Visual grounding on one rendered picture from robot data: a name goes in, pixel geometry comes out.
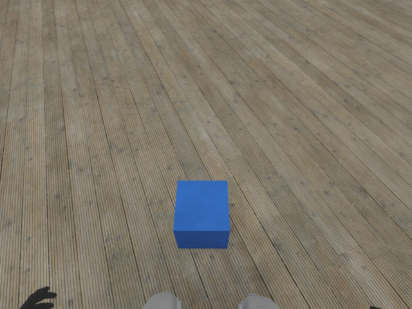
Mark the robot thigh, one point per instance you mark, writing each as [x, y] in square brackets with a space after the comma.
[163, 301]
[257, 302]

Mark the robot left thigh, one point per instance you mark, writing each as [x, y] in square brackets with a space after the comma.
[163, 301]

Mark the carton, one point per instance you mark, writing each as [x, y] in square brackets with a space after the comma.
[201, 218]

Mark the robot left hand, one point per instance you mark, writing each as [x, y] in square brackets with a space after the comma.
[37, 296]

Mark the robot right thigh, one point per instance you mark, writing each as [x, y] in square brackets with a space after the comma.
[257, 302]

